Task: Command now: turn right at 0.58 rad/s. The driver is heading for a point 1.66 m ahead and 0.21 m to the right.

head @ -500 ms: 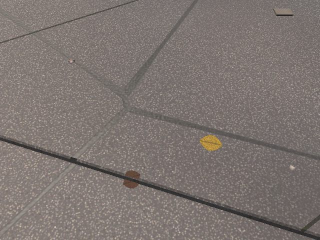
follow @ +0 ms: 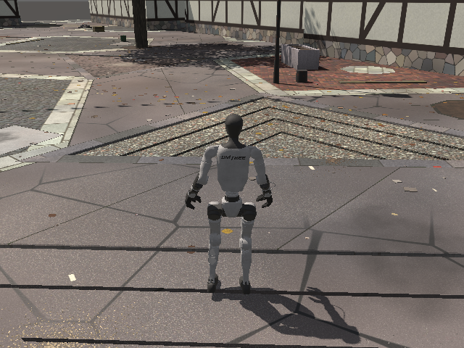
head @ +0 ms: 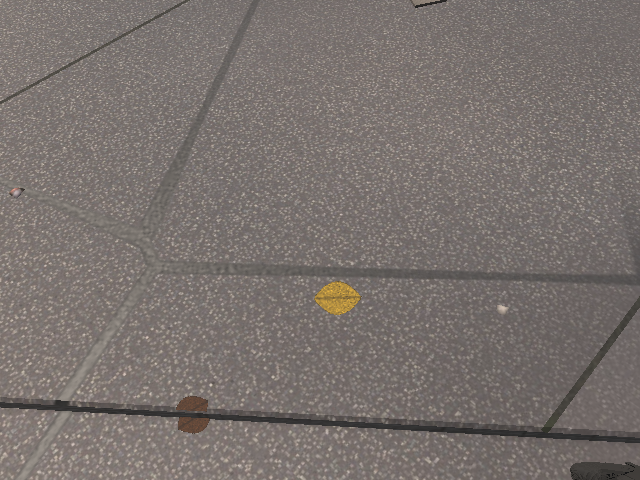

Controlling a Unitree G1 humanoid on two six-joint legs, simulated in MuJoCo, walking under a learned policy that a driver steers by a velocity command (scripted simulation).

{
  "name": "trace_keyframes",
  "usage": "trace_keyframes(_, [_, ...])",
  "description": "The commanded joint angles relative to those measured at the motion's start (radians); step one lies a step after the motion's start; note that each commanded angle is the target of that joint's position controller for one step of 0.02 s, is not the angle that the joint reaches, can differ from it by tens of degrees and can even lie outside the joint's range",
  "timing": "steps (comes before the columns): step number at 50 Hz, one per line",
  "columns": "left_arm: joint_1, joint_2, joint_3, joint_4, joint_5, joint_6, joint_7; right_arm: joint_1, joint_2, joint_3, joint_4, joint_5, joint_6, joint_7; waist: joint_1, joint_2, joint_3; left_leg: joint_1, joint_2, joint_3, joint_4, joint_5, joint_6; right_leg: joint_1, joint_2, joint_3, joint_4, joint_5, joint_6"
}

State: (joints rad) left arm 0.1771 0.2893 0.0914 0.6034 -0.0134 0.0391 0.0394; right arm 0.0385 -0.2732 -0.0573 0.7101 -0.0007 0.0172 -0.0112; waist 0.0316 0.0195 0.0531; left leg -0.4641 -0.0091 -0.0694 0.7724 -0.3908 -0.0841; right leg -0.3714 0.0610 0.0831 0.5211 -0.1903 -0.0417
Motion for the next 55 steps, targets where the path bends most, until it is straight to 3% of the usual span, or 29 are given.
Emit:
trace_keyframes(1, [-0.032,0.165,0.049,-0.07,0.0,0.001,0.008,0.026,-0.07,-0.021,-0.053,0.006,-0.009,0.006,-0.012,-0.178,-0.163,0.095,-0.038,0.018,-0.118,0.051,0.001,0.082,-0.201,0.287,-0.132,0.089,-0.172])
trace_keyframes(4, [-0.071,0.145,0.04,-0.073,-0.01,0.011,0.009,0.087,-0.07,-0.034,-0.041,0.009,-0.022,0.017,-0.056,-0.171,-0.157,0.233,-0.033,0.024,-0.348,0.193,0.031,0.035,-0.157,0.328,-0.059,0.002,-0.12])
trace_keyframes(5, [-0.058,0.114,0.032,-0.081,-0.011,0.01,0.008,0.12,-0.12,-0.049,-0.035,-0.012,-0.026,0.013,-0.057,-0.099,-0.174,0.344,0.056,-0.032,-0.377,0.216,0.085,-0.056,-0.116,0.285,-0.004,-0.076,-0.065])
trace_keyframes(6, [-0.067,0.09,0.026,-0.102,-0.017,0.006,0.006,0.118,-0.197,-0.071,-0.034,-0.039,-0.023,0.008,-0.037,0.187,-0.137,0.365,0.233,-0.273,-0.459,0.124,0.214,-0.214,0.01,0.114,0.162,-0.282,0.002])
trace_keyframes(7, [-0.044,0.134,0.038,-0.082,-0.005,-0.004,0.004,0.061,-0.169,-0.065,-0.072,-0.055,-0.033,0.001,-0.039,0.248,-0.125,0.341,0.381,-0.441,-0.516,0.186,0.326,-0.25,0.002,0.091,0.463,-0.363,0.043])
trace_keyframes(8, [-0.01,0.181,0.056,-0.055,-0.009,-0.004,-0.001,0.019,-0.11,-0.044,-0.1,-0.051,-0.038,-0.011,-0.016,0.16,-0.126,0.304,0.375,-0.394,-0.504,0.224,0.341,-0.244,-0.019,0.107,0.623,-0.339,0.061])
trace_keyframes(9, [0.024,0.178,0.06,-0.029,-0.012,0.005,-0.001,-0.026,-0.082,-0.036,-0.11,-0.031,-0.035,-0.02,0.012,0.11,-0.102,0.284,0.314,-0.289,-0.483,0.236,0.311,-0.244,-0.021,0.086,0.693,-0.3,0.083])
trace_keyframes(11, [0.016,0.127,0.043,-0.027,-0.008,0.014,-0.002,-0.013,-0.07,-0.029,-0.108,-0.005,-0.03,-0.032,-0.005,0.089,-0.075,0.314,0.267,-0.18,-0.465,0.278,0.282,-0.294,-0.039,0.045,0.697,-0.231,0.109])
trace_keyframes(13, [-0.031,0.103,0.035,-0.043,-0.014,0.012,-0.01,0.048,-0.084,-0.036,-0.096,-0.011,-0.021,-0.043,-0.043,0.102,-0.079,0.351,0.235,-0.102,-0.453,0.324,0.283,-0.287,-0.049,-0.001,0.625,-0.178,0.131])
trace_keyframes(16, [-0.076,0.075,0.02,-0.066,-0.012,0.012,-0.026,0.087,-0.118,-0.051,-0.088,-0.013,-0.015,-0.049,-0.073,0.139,-0.115,0.422,0.27,-0.063,-0.431,0.393,0.3,-0.248,-0.088,-0.025,0.445,-0.198,0.147])
trace_keyframes(20, [-0.066,0.075,0.013,-0.066,-0.014,0.016,-0.052,0.082,-0.172,-0.073,-0.079,0.007,-0.004,-0.034,-0.07,0.172,-0.129,0.348,0.281,0.01,-0.413,0.388,0.28,-0.048,-0.09,-0.101,0.179,-0.192,0.112])
trace_keyframes(22, [0.004,0.085,0.021,-0.042,-0.01,0.021,-0.061,0.062,-0.17,-0.072,-0.072,0.025,-0.002,-0.033,-0.025,0.153,-0.13,0.309,0.285,0.039,-0.359,0.357,0.239,0.071,-0.077,-0.133,-0.021,-0.059,0.063])
trace_keyframes(23, [0.054,0.101,0.032,-0.016,-0.005,0.023,-0.058,0.078,-0.146,-0.067,-0.06,0.03,-0.004,-0.033,-0.011,0.11,-0.141,0.249,0.257,0.077,-0.292,0.301,0.199,0.186,-0.048,-0.144,-0.103,0.011,0.032])
trace_keyframes(24, [0.104,0.141,0.048,-0.003,-0.004,0.021,-0.049,0.123,-0.1,-0.055,-0.036,0.014,-0.005,-0.024,0.0,-0.024,-0.141,0.102,0.199,0.152,-0.126,0.129,0.132,0.34,-0.089,-0.038,-0.155,0.083,-0.008])
trace_keyframes(25, [0.123,0.288,0.082,-0.022,0.009,0.011,-0.037,0.078,-0.066,-0.041,-0.108,-0.022,-0.005,-0.013,-0.015,-0.361,-0.121,-0.192,0.051,0.191,0.156,-0.202,0.035,0.436,-0.346,0.342,-0.158,0.315,-0.161])
trace_keyframes(26, [0.069,0.217,0.055,-0.056,0.032,-0.008,-0.03,0.044,-0.099,-0.051,-0.099,-0.023,-0.011,-0.013,0.018,-0.245,-0.173,-0.248,0.052,0.056,0.359,-0.218,0.013,0.432,-0.379,0.323,-0.123,0.483,-0.23])
trace_keyframes(27, [0.009,0.185,0.042,-0.06,0.04,-0.016,-0.024,0.062,-0.118,-0.057,-0.087,-0.001,-0.011,-0.014,-0.008,-0.193,-0.208,-0.248,0.049,0.033,0.409,-0.155,0.014,0.396,-0.352,0.265,-0.126,0.419,-0.217])
trace_keyframes(29, [-0.075,0.12,0.019,-0.065,0.007,-0.024,-0.019,0.084,-0.124,-0.06,-0.06,-0.004,0.002,-0.031,-0.03,-0.133,-0.217,-0.254,0.063,0.036,0.425,-0.061,-0.007,0.374,-0.296,0.198,-0.106,0.363,-0.158])
trace_keyframes(33, [-0.107,0.081,-0.015,-0.051,0.019,-0.026,-0.008,0.126,-0.097,-0.047,-0.053,-0.002,0.032,-0.035,-0.054,-0.146,-0.19,-0.151,0.046,0.061,0.397,0.026,-0.016,0.26,-0.262,0.125,-0.128,0.223,-0.154])
trace_keyframes(38, [-0.187,0.098,-0.018,-0.025,0.028,-0.025,-0.021,0.202,-0.072,-0.029,-0.05,-0.01,0.037,-0.013,-0.094,-0.16,-0.208,0.041,0.072,0.125,0.171,-0.022,0.022,0.235,-0.278,0.066,-0.122,0.219,-0.128])
trace_keyframes(42, [-0.161,0.063,-0.026,0.048,0.005,-0.012,-0.029,0.271,-0.059,-0.032,-0.015,-0.001,0.046,-0.008,-0.091,-0.126,-0.101,0.221,0.052,0.205,-0.111,-0.021,0.087,0.09,-0.259,0.068,-0.118,-0.157,-0.086])
trace_keyframes(43, [-0.157,0.042,-0.03,0.069,0.001,-0.009,-0.023,0.309,-0.027,-0.022,0.014,-0.014,0.042,-0.006,-0.103,-0.076,-0.057,0.283,0.037,0.215,-0.252,0.052,0.107,0.04,-0.217,0.03,-0.059,-0.243,-0.056])
trace_keyframes(44, [-0.126,0.019,-0.028,0.075,0.006,-0.008,-0.018,0.328,-0.031,-0.015,0.031,-0.037,0.028,-0.006,-0.066,0.045,-0.044,0.291,0.098,0.078,-0.277,0.044,0.149,0.002,-0.143,-0.03,0.058,-0.283,0.005])
trace_keyframes(45, [-0.112,0.018,-0.027,0.051,-0.004,-0.001,-0.016,0.237,-0.076,-0.016,0.002,-0.035,0.006,-0.013,-0.005,0.215,0.013,0.044,0.246,-0.242,-0.462,-0.186,0.275,0.052,-0.035,-0.079,0.172,-0.27,0.073])
trace_keyframes(46, [-0.17,0.071,-0.017,0.048,-0.008,-0.005,-0.011,0.132,-0.077,-0.007,-0.042,-0.037,-0.012,-0.023,-0.009,0.223,0.076,-0.049,0.315,-0.317,-0.556,-0.161,0.319,0.091,-0.056,-0.005,0.285,-0.227,0.078])
trace_keyframes(47, [-0.191,0.087,-0.007,0.053,-0.007,-0.005,-0.009,0.104,-0.075,-0.005,-0.04,-0.05,-0.028,-0.035,-0.008,0.212,0.052,-0.026,0.325,-0.296,-0.572,-0.066,0.322,0.07,-0.037,0.011,0.4,-0.259,0.083])
trace_keyframes(50, [-0.128,0.073,0.009,0.116,-0.012,0.014,0.009,0.105,-0.11,-0.019,-0.005,-0.036,-0.053,-0.039,0.002,0.076,-0.085,0.162,0.282,-0.164,-0.452,0.306,0.313,-0.006,-0.041,0.055,0.61,-0.266,0.118])
trace_keyframes(52, [-0.066,0.03,0.0,0.158,-0.006,0.029,0.0,0.103,-0.058,-0.009,0.017,-0.017,-0.042,-0.044,0.013,0.071,-0.133,0.196,0.219,-0.06,-0.438,0.158,0.273,0.051,-0.078,-0.018,0.494,-0.214,0.139])
trace_keyframes(55, [-0.099,-0.004,-0.01,0.158,-0.011,0.009,-0.023,0.177,-0.111,-0.033,0.039,0.004,-0.011,-0.062,-0.032,0.106,-0.087,0.275,0.187,-0.043,-0.412,0.015,0.26,0.073,-0.084,-0.121,0.148,-0.32,0.121])
